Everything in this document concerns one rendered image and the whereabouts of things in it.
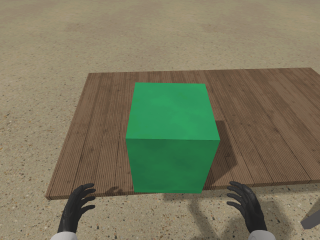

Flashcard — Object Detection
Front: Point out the robot right forearm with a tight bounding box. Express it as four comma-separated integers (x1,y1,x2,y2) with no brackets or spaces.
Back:
248,230,276,240

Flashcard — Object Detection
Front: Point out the table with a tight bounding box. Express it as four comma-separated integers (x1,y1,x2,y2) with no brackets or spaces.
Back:
45,67,320,230

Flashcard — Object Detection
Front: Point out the carton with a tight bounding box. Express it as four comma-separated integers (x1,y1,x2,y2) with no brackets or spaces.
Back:
125,82,220,194

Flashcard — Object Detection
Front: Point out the left robot hand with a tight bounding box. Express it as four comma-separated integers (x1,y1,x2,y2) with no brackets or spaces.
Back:
57,183,96,234

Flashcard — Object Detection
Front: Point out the right robot hand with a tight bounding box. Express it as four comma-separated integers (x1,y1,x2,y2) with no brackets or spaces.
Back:
226,181,268,234

